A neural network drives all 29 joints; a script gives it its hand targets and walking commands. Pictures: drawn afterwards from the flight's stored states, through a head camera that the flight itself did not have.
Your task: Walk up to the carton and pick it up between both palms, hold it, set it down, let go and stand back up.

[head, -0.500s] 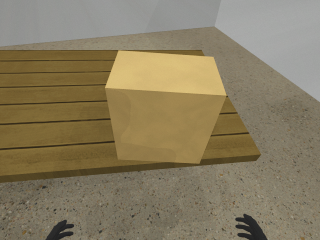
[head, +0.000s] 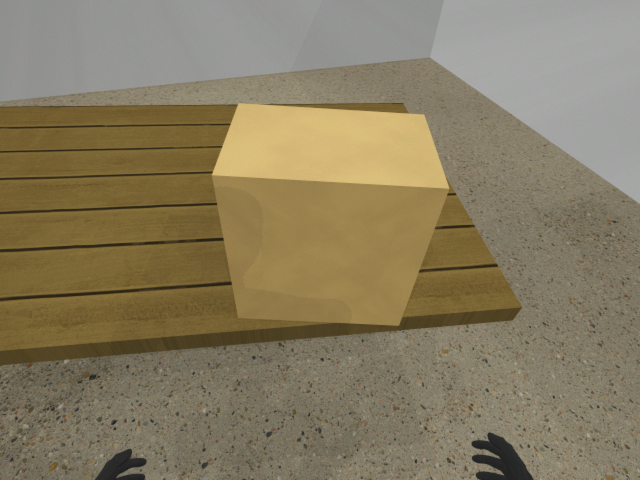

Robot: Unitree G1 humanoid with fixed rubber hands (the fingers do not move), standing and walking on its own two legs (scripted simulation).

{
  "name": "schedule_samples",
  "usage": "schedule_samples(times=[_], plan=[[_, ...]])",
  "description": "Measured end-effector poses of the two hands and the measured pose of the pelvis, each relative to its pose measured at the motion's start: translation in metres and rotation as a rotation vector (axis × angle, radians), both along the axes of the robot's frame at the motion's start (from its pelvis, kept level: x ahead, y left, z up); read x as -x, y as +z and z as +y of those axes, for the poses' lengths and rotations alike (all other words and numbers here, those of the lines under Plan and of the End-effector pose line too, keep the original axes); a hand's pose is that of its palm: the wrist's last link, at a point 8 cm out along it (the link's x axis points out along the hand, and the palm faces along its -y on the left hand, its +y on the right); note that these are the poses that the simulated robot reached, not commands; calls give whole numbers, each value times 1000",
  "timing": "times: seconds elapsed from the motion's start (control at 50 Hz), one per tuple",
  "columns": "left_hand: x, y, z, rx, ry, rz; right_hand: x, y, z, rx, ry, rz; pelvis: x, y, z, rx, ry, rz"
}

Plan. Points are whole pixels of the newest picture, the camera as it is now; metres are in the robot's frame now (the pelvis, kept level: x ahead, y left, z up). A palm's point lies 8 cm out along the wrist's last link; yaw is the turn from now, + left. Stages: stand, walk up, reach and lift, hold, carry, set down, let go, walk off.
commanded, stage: stand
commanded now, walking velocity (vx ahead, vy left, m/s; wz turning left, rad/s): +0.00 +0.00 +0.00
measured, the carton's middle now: (324, 223) +0.46 -0.01 +0.08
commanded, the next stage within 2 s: none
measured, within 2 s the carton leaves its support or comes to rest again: neither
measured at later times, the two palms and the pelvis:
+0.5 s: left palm out of the picture +0.09 +0.27 -0.09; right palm out of the picture +0.10 -0.26 -0.09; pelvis -0.02 -0.01 +0.00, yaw +0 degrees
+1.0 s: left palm out of the picture +0.07 +0.27 -0.10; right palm out of the picture +0.09 -0.26 -0.09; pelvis -0.03 -0.01 +0.00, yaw +0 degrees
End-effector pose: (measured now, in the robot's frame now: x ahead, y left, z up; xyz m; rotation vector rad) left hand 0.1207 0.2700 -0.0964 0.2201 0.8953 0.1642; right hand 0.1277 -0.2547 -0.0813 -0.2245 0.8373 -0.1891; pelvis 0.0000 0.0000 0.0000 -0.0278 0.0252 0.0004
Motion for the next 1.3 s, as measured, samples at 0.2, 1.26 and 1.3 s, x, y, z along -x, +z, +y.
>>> schedule_samples(times=[0.2,1.26,1.3], plan=[[10,-1,-2,-4,7,18,7,-1,-3,-6,-2,1,5,1,-3,-4,1,-7],[53,-1,-1,-24,35,84,46,-17,-9,-38,-21,62,27,2,-10,-11,5,-37],[53,-1,-1,-24,36,84,46,-17,-9,-38,-21,62,28,2,-10,-11,5,-37]])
